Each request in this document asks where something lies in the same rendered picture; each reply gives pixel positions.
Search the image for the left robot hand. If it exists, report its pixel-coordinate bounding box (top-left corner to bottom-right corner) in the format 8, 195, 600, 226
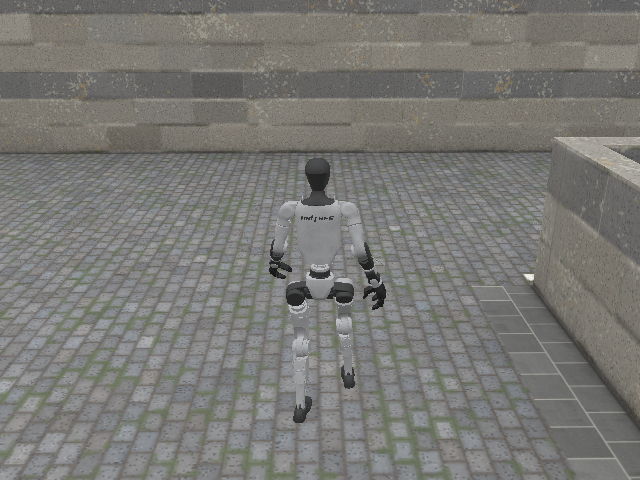
269, 262, 292, 279

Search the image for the robot left forearm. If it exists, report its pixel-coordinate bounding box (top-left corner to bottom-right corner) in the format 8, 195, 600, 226
269, 239, 284, 268

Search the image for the right robot hand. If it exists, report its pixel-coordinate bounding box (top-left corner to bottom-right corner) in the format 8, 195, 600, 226
363, 282, 386, 310

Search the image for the robot right forearm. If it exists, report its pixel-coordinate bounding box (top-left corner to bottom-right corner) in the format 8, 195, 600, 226
358, 242, 382, 288

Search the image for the right robot shin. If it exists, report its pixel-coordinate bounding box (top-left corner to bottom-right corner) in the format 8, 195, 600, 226
339, 317, 354, 376

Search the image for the robot right thigh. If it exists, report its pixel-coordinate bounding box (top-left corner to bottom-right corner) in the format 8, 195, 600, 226
333, 278, 354, 335

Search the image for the left robot upper arm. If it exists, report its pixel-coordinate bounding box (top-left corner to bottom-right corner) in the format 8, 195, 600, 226
272, 201, 298, 254

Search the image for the right robot upper arm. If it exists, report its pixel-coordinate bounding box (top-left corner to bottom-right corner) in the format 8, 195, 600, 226
339, 201, 367, 258

